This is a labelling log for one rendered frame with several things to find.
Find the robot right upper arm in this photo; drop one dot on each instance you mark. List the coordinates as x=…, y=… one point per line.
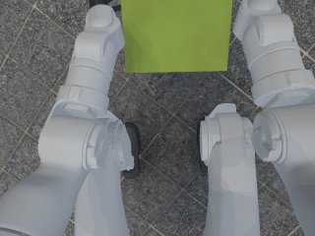
x=285, y=136

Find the robot right shin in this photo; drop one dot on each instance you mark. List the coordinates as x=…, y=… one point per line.
x=246, y=123

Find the robot right forearm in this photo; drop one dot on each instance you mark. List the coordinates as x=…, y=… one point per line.
x=273, y=56

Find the robot left upper arm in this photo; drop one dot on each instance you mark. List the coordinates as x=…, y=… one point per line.
x=42, y=204

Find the carton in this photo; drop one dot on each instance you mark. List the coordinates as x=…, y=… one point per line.
x=171, y=36

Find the robot left forearm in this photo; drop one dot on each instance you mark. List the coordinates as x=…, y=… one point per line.
x=85, y=93

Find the left robot thigh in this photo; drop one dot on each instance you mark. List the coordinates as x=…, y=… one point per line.
x=99, y=209

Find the robot left hand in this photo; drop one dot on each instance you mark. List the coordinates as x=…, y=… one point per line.
x=104, y=2

